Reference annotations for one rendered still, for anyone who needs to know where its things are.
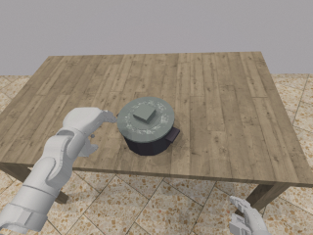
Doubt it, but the left robot forearm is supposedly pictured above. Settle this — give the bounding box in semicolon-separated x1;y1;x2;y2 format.
0;126;86;235

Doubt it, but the knob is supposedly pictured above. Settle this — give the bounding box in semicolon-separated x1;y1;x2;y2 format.
133;103;157;123

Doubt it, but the robot right hand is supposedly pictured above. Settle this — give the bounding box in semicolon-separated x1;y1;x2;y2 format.
229;196;268;235

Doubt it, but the pot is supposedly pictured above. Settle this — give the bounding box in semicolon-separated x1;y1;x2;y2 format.
117;113;180;157

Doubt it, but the lid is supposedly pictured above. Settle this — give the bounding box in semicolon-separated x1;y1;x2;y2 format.
116;96;175;143

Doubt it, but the robot left hand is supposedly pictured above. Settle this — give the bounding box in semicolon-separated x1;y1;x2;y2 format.
63;107;117;158

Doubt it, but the table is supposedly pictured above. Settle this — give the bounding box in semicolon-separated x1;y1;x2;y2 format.
0;51;313;217

